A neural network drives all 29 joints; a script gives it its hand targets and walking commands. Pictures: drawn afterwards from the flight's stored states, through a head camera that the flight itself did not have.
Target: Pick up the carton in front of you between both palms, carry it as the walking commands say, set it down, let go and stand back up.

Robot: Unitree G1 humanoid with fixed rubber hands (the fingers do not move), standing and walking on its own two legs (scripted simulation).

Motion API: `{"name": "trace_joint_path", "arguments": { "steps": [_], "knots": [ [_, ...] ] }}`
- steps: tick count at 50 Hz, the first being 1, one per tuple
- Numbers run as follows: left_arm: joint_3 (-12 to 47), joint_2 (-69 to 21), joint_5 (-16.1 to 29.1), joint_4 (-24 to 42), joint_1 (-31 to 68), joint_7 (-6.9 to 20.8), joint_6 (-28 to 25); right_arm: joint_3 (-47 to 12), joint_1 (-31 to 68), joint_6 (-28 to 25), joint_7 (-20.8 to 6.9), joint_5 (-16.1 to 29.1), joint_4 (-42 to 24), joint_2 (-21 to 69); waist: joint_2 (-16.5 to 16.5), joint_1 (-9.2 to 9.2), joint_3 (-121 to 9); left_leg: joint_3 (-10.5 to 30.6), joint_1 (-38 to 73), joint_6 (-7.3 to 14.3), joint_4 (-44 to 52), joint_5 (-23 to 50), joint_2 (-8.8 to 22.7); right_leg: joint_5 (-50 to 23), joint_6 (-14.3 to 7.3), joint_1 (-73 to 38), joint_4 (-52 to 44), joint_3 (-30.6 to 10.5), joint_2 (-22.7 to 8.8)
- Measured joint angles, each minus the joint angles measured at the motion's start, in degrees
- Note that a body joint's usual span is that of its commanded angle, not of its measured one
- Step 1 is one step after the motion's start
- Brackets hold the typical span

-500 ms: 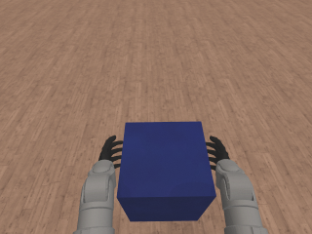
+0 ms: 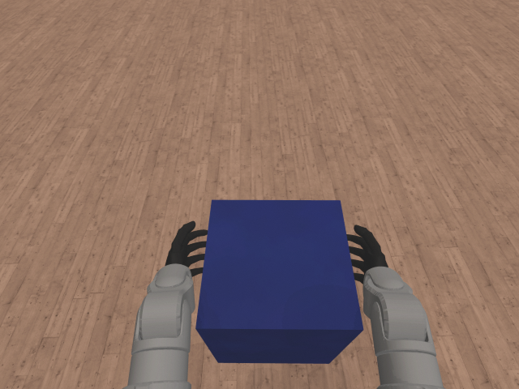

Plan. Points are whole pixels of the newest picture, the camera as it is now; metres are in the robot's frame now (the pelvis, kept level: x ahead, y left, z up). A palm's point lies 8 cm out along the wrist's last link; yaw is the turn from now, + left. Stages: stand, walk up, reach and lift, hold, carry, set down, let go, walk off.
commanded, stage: carry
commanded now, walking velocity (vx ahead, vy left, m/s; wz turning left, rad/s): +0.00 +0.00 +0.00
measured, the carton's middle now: (274, 287) +0.30 +0.00 -0.05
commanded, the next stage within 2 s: none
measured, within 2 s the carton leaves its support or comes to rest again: neither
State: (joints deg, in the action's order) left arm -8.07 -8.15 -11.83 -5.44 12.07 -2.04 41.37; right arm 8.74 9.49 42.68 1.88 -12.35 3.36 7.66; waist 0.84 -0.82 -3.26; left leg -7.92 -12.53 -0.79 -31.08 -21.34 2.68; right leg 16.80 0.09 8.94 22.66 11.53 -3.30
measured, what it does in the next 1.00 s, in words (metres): steps on the spot: left foot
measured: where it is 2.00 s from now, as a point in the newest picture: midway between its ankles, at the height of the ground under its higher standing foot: outside the picture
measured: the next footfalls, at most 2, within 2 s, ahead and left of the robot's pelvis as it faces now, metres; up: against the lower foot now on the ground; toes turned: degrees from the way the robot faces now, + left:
left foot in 0.02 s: +0.00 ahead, +0.10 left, +0.00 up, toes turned -17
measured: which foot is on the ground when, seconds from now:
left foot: up 0.00-0.00, down 0.02-1.00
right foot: down 0.00-1.00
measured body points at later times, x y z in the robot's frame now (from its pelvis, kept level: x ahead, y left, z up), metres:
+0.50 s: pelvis +0.00 +0.00 -0.01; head -0.01 +0.00 +0.44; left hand +0.31 +0.14 +0.03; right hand +0.30 -0.16 +0.02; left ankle -0.05 +0.10 -0.74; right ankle -0.07 -0.11 -0.74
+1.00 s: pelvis -0.04 -0.01 +0.00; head -0.06 +0.00 +0.44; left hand +0.27 +0.14 +0.03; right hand +0.26 -0.17 +0.03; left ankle -0.05 +0.10 -0.74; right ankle -0.07 -0.11 -0.74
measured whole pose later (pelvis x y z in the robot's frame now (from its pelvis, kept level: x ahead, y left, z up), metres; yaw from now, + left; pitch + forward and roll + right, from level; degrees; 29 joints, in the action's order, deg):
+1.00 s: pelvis -0.04 -0.01 +0.00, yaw -2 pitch +1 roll +0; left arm -11.5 -8.5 -14.2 -11.3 14.2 -1.3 42.2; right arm 10.5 13.3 43.2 1.2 -14.5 11.4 8.3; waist -0.1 0.1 -6.0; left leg -10.4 -14.0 0.4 -29.2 -16.4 3.9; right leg 17.6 -0.1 12.2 28.7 10.7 -3.8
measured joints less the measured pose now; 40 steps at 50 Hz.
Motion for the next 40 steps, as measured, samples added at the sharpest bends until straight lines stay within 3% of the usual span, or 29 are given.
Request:
{"name": "trace_joint_path", "arguments": {
  "steps": [2, 6, 19, 40],
  "knots": [
    [-0.26, 0.08, -0.05, 0.42, -0.23, 0.03, 0.17, -0.22, 0.28, -0.03, 0.00, 0.03, 0.37, 0.08, -0.33, -0.14, 0.33, -0.87, 0.70, 0.90, 4.13, 5.24, 0.01, 2.03, 0.74, 0.08, 2.76, -0.60, -0.30],
    [-0.99, 0.24, -0.27, -1.08, -1.01, 0.10, 0.52, -0.64, 0.66, 0.11, -0.04, -0.48, 3.33, 0.13, -2.17, -0.25, -1.92, -2.34, 1.38, 2.04, 2.69, 1.15, -0.86, 3.58, 1.65, 0.70, 5.66, -2.25, -1.54],
    [-2.26, -0.22, -1.32, -3.29, 1.40, 0.36, 0.61, 1.09, 2.64, 0.12, -0.41, -1.05, 5.21, 0.43, -1.05, 1.14, -3.32, -2.61, -0.28, 1.52, 0.88, 0.61, -0.05, 4.76, 1.49, 2.17, 6.99, -1.78, -1.35],
    [-3.08, -0.29, -1.94, -5.24, 1.76, 0.58, 0.87, 1.50, 3.40, 0.58, -0.54, -1.78, 7.41, 0.58, -0.99, 0.81, -3.05, -2.51, -0.68, 1.19, 1.40, 3.29, 0.95, 2.32, 0.21, 2.43, 6.34, -1.01, -0.61]
  ]
}}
